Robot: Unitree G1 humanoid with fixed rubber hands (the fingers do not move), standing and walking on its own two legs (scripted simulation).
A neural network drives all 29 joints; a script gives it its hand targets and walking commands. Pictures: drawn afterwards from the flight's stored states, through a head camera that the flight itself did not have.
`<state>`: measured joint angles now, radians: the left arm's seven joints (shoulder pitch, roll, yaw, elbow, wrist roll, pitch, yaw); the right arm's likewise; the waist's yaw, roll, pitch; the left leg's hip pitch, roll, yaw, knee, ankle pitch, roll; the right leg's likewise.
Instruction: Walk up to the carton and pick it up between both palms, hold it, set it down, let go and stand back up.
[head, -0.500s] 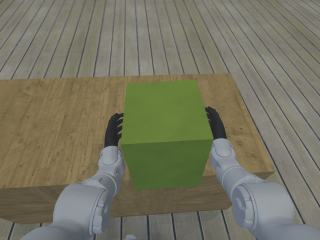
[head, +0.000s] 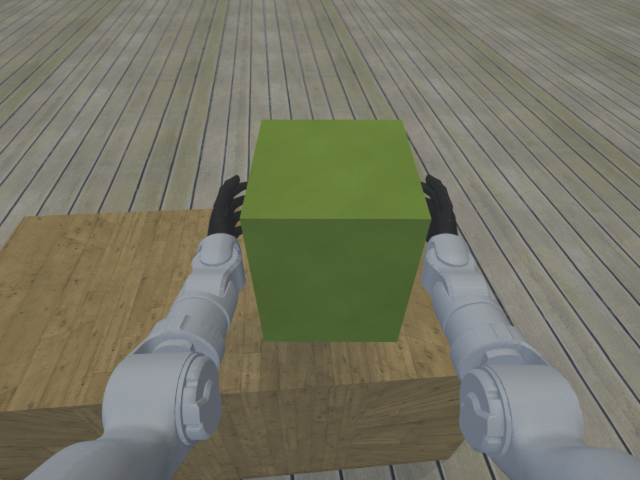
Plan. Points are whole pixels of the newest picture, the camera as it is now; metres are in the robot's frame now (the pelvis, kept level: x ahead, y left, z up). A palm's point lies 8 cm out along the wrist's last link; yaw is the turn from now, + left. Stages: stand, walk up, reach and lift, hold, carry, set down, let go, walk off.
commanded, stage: reach and lift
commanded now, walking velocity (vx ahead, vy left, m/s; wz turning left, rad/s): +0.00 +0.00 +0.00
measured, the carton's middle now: (331, 233) +0.44 -0.01 +0.09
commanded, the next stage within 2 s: hold in 1.88 s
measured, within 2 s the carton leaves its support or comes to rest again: neither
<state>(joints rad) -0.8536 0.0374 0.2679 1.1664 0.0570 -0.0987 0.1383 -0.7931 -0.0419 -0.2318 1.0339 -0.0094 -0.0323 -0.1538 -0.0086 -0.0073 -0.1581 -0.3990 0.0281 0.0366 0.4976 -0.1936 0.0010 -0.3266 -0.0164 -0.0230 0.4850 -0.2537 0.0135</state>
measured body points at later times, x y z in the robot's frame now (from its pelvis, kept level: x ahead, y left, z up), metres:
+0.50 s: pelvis +0.02 -0.02 +0.01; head -0.02 +0.02 +0.46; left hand +0.41 +0.15 +0.14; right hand +0.41 -0.14 +0.15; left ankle +0.03 +0.12 -0.74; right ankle -0.01 -0.13 -0.74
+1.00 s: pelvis +0.00 -0.02 +0.01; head -0.05 +0.01 +0.46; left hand +0.38 +0.14 +0.17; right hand +0.38 -0.15 +0.17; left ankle +0.03 +0.12 -0.74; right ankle -0.01 -0.13 -0.74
